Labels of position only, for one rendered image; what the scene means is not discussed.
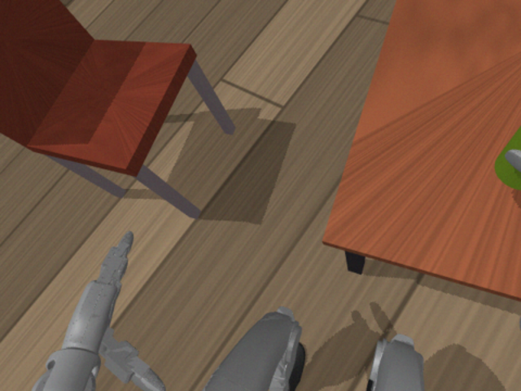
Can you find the bottle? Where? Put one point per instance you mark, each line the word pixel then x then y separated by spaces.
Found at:
pixel 504 170

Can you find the left robot hand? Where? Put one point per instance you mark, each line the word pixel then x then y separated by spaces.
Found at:
pixel 89 327

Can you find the right robot hand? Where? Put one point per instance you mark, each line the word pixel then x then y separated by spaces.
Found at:
pixel 514 158

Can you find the coffee table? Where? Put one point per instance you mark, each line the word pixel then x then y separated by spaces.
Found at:
pixel 419 189

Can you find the left robot foot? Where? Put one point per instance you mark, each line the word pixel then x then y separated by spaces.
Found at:
pixel 297 369

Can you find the chair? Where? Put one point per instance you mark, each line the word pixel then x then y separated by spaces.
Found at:
pixel 81 101

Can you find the left robot arm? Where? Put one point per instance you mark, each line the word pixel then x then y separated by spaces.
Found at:
pixel 70 369

